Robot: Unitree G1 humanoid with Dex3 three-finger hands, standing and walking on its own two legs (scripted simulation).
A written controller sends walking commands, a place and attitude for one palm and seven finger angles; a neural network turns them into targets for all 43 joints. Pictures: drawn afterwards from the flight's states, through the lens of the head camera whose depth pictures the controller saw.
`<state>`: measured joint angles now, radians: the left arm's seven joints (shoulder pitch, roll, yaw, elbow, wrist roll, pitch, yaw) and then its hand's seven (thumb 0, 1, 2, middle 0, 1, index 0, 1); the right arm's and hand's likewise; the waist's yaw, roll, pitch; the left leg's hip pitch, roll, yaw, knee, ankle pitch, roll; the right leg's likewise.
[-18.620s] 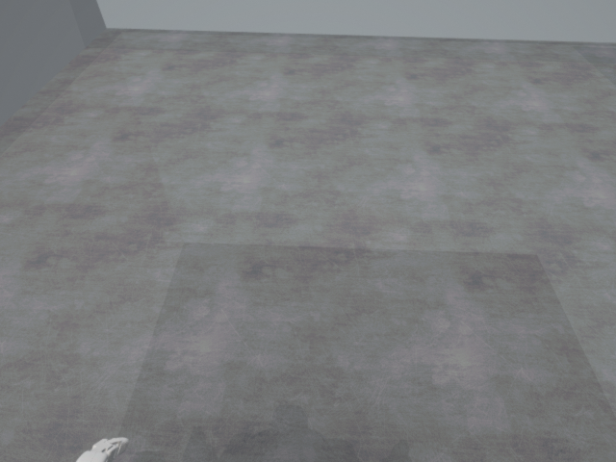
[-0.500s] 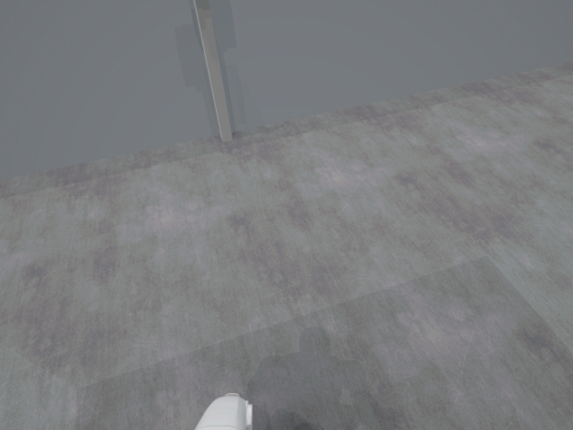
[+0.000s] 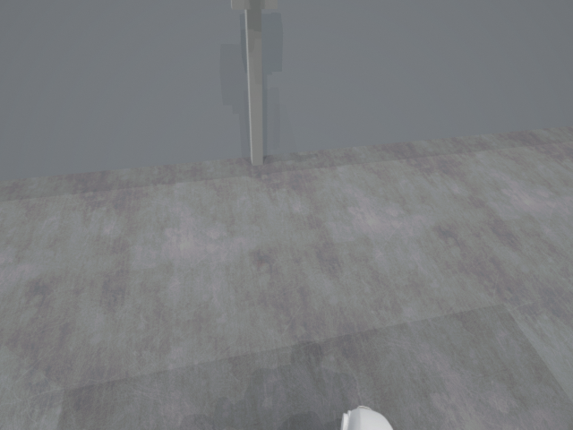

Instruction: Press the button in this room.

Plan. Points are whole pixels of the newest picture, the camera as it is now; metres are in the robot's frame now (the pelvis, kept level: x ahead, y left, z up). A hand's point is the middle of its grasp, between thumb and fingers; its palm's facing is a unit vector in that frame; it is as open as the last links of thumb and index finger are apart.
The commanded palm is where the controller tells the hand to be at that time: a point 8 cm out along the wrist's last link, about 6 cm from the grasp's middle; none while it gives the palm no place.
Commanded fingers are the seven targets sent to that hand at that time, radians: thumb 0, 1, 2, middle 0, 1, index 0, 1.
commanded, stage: turn or walk to find it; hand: left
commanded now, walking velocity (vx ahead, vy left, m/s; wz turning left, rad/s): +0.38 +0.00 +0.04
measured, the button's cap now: out of the picture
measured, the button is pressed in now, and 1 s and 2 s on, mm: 0 0 0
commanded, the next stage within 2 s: stand and wait in 1.60 s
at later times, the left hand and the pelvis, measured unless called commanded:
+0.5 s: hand (242, 344) +0.30 +0.10 -0.16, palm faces +0.09 -0.97 -0.21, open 7.1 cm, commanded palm none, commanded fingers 0.00 0.90 0.90 -0.20 -0.30 -0.20 -0.30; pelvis +0.22 -0.09 -0.01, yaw +2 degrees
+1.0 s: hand (227, 315) +0.37 +0.14 -0.18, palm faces +0.13 -0.98 -0.12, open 7.3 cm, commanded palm none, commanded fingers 0.00 0.90 0.90 -0.20 -0.30 -0.20 -0.30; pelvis +0.42 -0.02 -0.01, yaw +3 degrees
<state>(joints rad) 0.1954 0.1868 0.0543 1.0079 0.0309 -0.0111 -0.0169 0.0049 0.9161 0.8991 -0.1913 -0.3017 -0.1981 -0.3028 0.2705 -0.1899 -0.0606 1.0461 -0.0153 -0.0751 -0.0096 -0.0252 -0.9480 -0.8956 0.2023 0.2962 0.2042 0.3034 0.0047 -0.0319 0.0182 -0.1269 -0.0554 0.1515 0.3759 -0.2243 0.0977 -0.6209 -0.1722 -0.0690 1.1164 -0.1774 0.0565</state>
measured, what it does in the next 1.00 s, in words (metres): walks ahead: right foot, then left foot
